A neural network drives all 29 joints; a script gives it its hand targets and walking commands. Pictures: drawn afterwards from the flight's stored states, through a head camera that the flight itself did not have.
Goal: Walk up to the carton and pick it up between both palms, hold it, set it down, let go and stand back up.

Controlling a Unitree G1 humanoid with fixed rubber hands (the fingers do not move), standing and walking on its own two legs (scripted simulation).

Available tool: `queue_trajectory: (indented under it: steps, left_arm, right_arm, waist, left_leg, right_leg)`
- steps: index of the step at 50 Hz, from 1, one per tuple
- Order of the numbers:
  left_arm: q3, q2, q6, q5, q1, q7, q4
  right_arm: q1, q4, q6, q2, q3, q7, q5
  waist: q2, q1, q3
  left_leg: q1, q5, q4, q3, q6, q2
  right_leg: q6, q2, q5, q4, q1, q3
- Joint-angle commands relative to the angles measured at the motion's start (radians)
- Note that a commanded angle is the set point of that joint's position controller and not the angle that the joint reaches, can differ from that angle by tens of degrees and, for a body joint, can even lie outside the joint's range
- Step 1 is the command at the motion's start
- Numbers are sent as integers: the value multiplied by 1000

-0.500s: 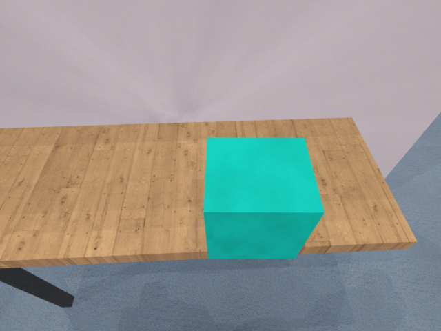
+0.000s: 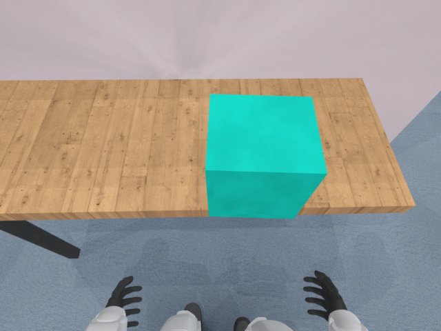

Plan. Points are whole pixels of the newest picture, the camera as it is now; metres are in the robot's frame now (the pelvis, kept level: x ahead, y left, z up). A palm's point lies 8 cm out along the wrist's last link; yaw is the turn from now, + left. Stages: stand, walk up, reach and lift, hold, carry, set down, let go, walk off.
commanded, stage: reach and lift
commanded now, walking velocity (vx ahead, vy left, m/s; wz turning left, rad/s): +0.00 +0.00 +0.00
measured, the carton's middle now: (255, 162) +0.44 -0.04 -0.02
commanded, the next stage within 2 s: none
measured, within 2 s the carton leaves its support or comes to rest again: neither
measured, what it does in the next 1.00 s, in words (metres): shifts its weight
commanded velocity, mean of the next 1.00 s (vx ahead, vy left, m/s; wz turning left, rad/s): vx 0.00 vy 0.00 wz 0.00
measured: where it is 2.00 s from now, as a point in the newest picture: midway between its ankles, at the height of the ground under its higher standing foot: outside the picture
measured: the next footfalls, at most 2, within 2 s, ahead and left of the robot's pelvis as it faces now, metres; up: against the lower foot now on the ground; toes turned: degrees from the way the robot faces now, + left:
none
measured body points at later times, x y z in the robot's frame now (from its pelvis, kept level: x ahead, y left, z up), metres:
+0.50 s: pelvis +0.00 +0.04 +0.00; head +0.01 +0.06 +0.45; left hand +0.16 +0.25 -0.10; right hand +0.17 -0.15 -0.09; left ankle +0.07 +0.13 -0.73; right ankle +0.02 -0.06 -0.73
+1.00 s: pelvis +0.04 +0.07 +0.00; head +0.04 +0.10 +0.45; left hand +0.24 +0.24 -0.06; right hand +0.25 -0.17 -0.05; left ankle +0.07 +0.13 -0.73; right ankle +0.02 -0.06 -0.73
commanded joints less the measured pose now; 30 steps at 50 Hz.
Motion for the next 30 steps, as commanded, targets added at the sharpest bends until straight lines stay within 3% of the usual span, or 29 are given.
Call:
queue_trajectory:
  steps: [1,3,4,5,7,10,16,19,21,23,27,28,30]
  left_arm:
    - [-132,137,-26,-242,-224,24,-161]
    - [-141,159,-23,-254,-97,-13,-183]
    - [-133,171,-17,-245,-55,-36,-185]
    - [-114,181,-8,-223,-35,-57,-177]
    - [-64,182,12,-146,-6,-76,-154]
    - [-26,134,9,-40,75,-77,-127]
    - [-83,70,-142,-46,-3,-43,-152]
    - [-103,109,-232,-90,-93,-7,-170]
    - [-122,121,-276,-123,-130,20,-184]
    - [-149,105,-302,-151,-118,49,-206]
    - [-203,14,-313,-150,6,104,-239]
    - [-209,-2,-313,-134,29,110,-234]
    - [-220,-14,-320,-109,53,113,-218]
  right_arm:
    - [-49,-281,131,-21,49,-10,120]
    - [43,-299,178,-76,79,-34,197]
    - [59,-298,198,-96,86,-48,222]
    - [59,-285,213,-103,88,-61,233]
    - [58,-232,216,-106,81,-70,231]
    - [62,-140,140,-116,76,-46,215]
    - [-29,-245,-36,-98,63,27,126]
    - [-29,-330,-63,-96,27,46,83]
    - [-9,-346,-71,-94,13,46,77]
    - [16,-336,-73,-112,-4,52,85]
    - [34,-246,-68,-231,-92,120,109]
    - [27,-210,-71,-258,-115,140,107]
    - [-3,-164,-93,-283,-137,168,111]
  waist:
    - [41,-37,-615]
    - [85,-49,-733]
    - [89,-55,-731]
    - [85,-57,-677]
    - [132,-43,-443]
    - [165,-16,-166]
    - [12,-19,-116]
    - [-95,-28,-166]
    - [-113,-31,-198]
    - [-41,-27,-225]
    - [233,-30,-248]
    - [256,-34,-252]
    - [248,-36,-255]
  left_leg:
    - [111,62,96,-46,26,35]
    - [147,216,99,-55,9,23]
    - [204,229,83,-60,-3,18]
    - [275,190,57,-63,-12,15]
    - [345,118,-11,-71,-22,16]
    - [399,38,-110,-78,-23,19]
    - [523,-111,-97,-60,-18,7]
    - [633,-104,28,-54,-29,-19]
    - [696,-90,96,-59,-38,-28]
    - [650,-127,80,-68,-40,-7]
    - [284,-427,-160,-148,-38,96]
    - [213,-482,-206,-171,-39,113]
    - [191,-462,-236,-184,-53,115]
  right_leg:
    - [96,-197,166,-66,59,186]
    - [95,-165,398,-57,152,181]
    - [90,-158,401,-88,139,177]
    - [83,-165,313,-145,81,180]
    - [55,-157,122,-230,-39,156]
    - [20,-121,-5,-289,-52,103]
    - [7,-124,-199,-314,-187,72]
    - [4,-181,-348,-335,-384,118]
    - [-1,-209,-386,-333,-511,136]
    - [-2,-182,-322,-276,-488,102]
    - [8,-31,-51,-71,-26,-9]
    - [10,-13,-16,-46,72,-18]
    - [10,-5,5,-51,127,-22]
